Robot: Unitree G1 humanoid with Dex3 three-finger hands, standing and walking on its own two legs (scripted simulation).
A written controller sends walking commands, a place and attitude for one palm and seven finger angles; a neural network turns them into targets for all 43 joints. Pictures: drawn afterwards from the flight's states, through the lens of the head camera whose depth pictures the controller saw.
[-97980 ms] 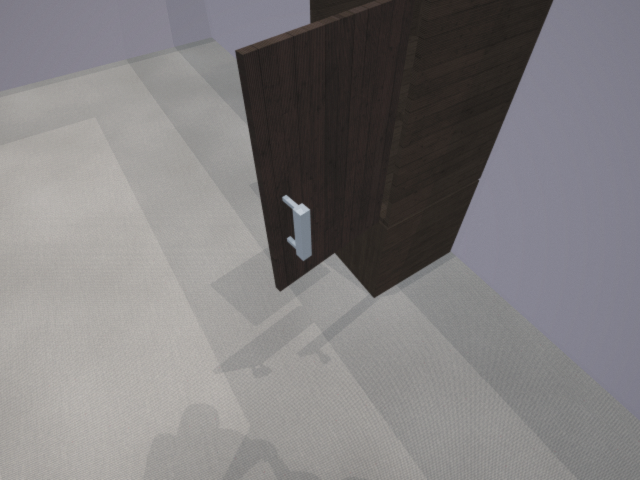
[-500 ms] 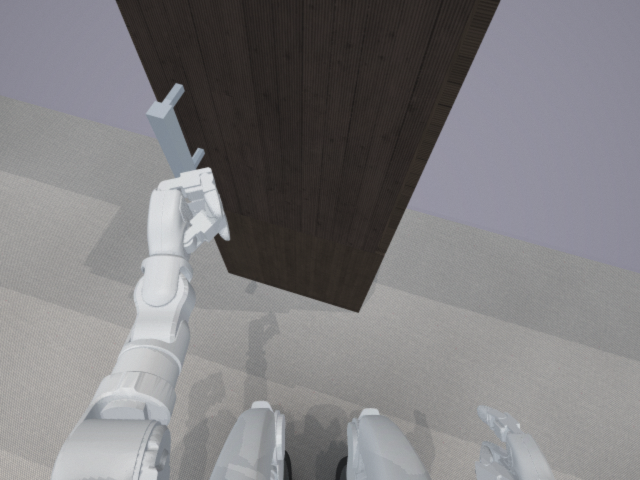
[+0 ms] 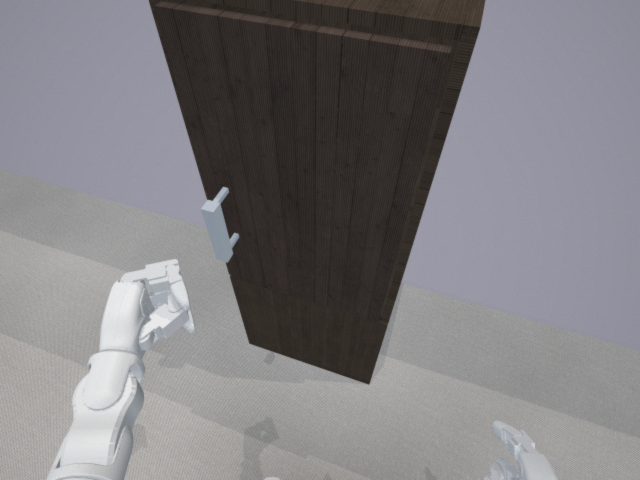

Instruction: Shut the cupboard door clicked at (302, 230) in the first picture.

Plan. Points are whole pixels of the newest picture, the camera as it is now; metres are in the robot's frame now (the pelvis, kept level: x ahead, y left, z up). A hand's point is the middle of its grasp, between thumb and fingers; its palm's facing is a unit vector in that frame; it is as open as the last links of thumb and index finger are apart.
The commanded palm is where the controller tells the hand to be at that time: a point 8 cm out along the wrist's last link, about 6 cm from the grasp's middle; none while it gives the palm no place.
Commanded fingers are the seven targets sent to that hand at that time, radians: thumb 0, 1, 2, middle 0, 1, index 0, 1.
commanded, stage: draw the hand back to the body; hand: left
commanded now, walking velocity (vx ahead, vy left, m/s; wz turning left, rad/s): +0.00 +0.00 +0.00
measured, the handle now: (224, 225) +0.56 +0.20 -0.07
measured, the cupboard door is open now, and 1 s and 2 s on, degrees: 0 0 0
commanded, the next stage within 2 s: step back with the hand held close in 1.00 s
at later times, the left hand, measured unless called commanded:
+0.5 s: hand (31, 315) +0.23 +0.26 +0.17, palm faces +0.40 -0.85 -0.36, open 5.2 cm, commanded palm +0.18 +0.30 +0.20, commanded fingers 0.00 0.90 0.90 -0.34 -0.45 -0.34 -0.45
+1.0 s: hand out of the picture +0.20 +0.26 +0.20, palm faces +0.46 -0.81 -0.37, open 7.4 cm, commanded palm +0.15 +0.30 +0.22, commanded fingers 0.00 0.90 0.90 -0.20 -0.30 -0.20 -0.30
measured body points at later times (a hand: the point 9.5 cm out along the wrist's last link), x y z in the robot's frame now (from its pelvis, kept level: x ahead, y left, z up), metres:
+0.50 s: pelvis +0.03 +0.01 +0.05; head +0.01 -0.01 +0.49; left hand +0.21 +0.31 +0.19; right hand +0.23 -0.19 -0.03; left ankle +0.02 +0.08 -0.69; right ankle +0.00 -0.10 -0.69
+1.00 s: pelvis +0.02 +0.00 +0.05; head -0.01 -0.02 +0.50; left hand +0.17 +0.30 +0.22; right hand +0.21 -0.22 -0.03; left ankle +0.02 +0.08 -0.69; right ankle +0.00 -0.10 -0.69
